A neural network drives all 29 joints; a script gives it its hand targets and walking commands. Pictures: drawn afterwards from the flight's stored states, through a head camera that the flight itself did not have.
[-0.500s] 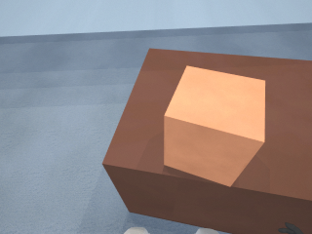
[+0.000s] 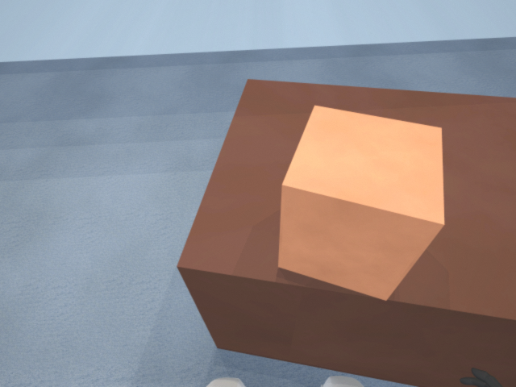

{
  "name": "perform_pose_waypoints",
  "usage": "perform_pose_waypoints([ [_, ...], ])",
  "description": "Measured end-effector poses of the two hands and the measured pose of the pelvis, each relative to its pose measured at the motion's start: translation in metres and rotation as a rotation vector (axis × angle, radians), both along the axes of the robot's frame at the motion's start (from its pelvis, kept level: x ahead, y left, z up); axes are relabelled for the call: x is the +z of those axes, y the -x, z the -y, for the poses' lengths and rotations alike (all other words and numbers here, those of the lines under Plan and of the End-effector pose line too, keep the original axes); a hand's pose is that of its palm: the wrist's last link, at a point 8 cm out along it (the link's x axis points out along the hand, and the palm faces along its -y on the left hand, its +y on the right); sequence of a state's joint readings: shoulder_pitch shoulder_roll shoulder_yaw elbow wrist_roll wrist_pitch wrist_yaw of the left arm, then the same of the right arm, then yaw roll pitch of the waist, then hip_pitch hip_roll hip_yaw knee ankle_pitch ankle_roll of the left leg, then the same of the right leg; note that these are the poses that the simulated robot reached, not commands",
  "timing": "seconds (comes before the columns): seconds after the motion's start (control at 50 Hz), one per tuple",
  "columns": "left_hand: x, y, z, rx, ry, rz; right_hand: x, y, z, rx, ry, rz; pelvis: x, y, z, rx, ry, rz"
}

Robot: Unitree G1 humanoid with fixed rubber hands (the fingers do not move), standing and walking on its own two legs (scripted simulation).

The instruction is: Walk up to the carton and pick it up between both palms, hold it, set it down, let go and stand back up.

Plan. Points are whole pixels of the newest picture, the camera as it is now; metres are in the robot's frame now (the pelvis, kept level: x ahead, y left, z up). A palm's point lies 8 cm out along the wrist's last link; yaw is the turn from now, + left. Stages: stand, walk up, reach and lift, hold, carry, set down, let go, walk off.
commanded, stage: walk up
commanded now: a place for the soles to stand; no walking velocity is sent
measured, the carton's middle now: (351, 204) +0.41 -0.14 +0.02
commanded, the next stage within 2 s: none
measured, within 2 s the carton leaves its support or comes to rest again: neither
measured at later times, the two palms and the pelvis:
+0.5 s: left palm out of the picture +0.05 +0.35 -0.07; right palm out of the picture +0.07 -0.32 -0.10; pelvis -0.02 +0.01 +0.00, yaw -1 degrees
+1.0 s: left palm out of the picture +0.03 +0.37 -0.07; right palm out of the picture +0.04 -0.30 -0.10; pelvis -0.04 +0.03 +0.00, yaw -2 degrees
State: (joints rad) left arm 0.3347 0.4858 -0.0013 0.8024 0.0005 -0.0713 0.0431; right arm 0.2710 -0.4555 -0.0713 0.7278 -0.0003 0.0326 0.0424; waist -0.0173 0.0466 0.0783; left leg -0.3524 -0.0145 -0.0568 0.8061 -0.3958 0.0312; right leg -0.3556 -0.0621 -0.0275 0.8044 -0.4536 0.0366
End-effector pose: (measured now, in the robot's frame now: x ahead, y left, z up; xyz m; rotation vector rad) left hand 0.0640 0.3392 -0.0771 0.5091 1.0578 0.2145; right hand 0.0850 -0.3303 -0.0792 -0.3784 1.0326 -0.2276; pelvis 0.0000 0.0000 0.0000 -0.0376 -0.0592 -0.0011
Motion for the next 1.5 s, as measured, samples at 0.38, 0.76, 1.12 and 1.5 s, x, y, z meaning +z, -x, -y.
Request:
perform_pose_waypoints([
  [0.38, 0.002, 0.011, -0.015, -0.003, -0.008, -0.005, -0.001, 0.014, -0.015, -0.008, -0.006, -0.002, 0.001, 0.012, -0.015, -0.004, 0.001, -0.001],
  [0.76, 0.001, 0.034, -0.036, 0.004, -0.016, -0.012, -0.005, 0.038, -0.036, -0.015, -0.011, -0.011, -0.001, 0.034, -0.036, -0.007, 0.006, 0.011],
  [1.12, 0.000, 0.043, -0.044, -0.010, -0.024, -0.022, -0.017, 0.053, -0.046, -0.028, -0.030, -0.016, -0.006, 0.044, -0.045, -0.023, -0.007, 0.010],
  [1.5, 0.001, 0.045, -0.050, -0.020, -0.030, -0.035, -0.020, 0.061, -0.054, -0.035, -0.037, -0.024, -0.006, 0.048, -0.052, -0.040, -0.013, 0.006],
])
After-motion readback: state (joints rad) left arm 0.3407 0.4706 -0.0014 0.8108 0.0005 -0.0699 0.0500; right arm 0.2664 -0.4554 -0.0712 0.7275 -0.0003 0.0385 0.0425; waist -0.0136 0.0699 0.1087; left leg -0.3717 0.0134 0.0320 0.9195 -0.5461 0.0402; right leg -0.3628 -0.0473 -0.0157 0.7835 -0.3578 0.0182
